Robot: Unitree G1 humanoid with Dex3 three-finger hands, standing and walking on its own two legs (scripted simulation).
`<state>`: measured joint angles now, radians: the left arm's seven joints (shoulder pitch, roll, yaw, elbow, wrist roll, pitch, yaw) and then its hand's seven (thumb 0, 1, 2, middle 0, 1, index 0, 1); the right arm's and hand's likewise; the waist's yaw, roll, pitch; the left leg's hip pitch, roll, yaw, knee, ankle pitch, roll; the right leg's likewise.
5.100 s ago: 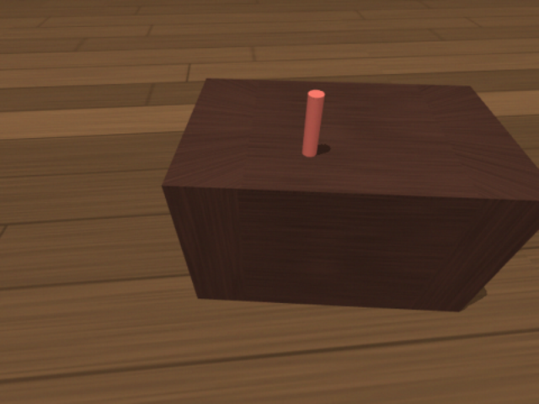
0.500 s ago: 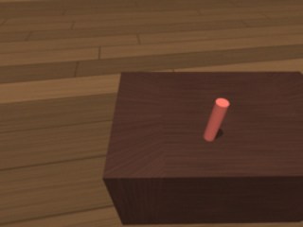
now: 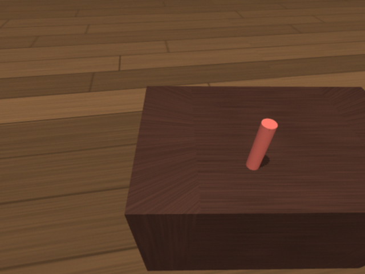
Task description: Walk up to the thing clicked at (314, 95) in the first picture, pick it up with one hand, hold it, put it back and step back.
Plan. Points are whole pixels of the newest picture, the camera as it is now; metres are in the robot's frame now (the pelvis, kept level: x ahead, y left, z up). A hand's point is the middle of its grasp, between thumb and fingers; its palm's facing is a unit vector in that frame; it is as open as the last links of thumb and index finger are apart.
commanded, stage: stand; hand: right
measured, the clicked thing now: (260, 146) +0.51 -0.24 -0.04
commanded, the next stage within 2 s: rise first in 0.66 s
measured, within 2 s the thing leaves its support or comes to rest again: neither
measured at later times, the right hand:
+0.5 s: hand out of the picture +0.08 -0.25 -0.16, palm faces -0.03 +0.94 -0.33, open 7.4 cm
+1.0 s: hand out of the picture +0.17 -0.24 -0.13, palm faces +0.17 +0.94 -0.31, open 11.0 cm
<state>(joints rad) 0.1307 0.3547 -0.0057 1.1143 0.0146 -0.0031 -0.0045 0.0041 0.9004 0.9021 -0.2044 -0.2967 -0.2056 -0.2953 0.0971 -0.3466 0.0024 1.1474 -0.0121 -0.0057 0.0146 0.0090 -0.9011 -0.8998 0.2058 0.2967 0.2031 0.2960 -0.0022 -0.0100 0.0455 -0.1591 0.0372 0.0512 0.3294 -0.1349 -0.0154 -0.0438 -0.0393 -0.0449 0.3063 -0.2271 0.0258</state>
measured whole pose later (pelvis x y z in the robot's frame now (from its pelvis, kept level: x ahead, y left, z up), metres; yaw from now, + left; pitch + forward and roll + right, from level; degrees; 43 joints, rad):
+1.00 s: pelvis -0.01 +0.00 -0.01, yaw +0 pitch +3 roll +0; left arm 0.04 0.28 0.10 0.91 -0.04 -0.08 0.05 0.01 0.48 0.50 -0.08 -0.11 -0.08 -0.10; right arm 0.04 -0.29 -0.11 0.86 0.05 -0.07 -0.05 0.01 -0.48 -0.50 0.10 0.11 0.10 0.11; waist -0.01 0.00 0.04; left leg -0.31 0.04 0.05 0.42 -0.16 -0.01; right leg -0.22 -0.04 -0.04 0.44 -0.27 0.02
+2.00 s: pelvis +0.00 +0.00 +0.00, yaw -2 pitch -3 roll +0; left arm 0.22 0.24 0.13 0.66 -0.01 -0.09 0.07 -0.01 -0.53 0.05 -0.06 -0.05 -0.06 -0.05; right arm 0.44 -0.27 -0.15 0.08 0.04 -0.12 -0.04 -0.01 0.53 -0.05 0.06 0.05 0.06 0.05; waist -0.03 -0.04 0.04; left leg -0.17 0.05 0.08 0.38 -0.16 -0.02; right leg -0.09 -0.03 -0.01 0.40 -0.27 0.02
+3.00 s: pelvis -0.02 +0.00 -0.01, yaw -3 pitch +0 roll +1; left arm 0.15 0.22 0.07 0.74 -0.02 -0.16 0.11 -0.01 -0.53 0.04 -0.06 -0.05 -0.06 -0.05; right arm 0.01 -0.38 -0.42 0.45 0.25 -0.28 0.28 -0.01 0.53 -0.04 0.05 0.05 0.06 0.05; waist 0.02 0.00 0.00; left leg -0.28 0.05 0.09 0.47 -0.18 -0.02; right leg -0.22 -0.04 0.01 0.52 -0.30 0.02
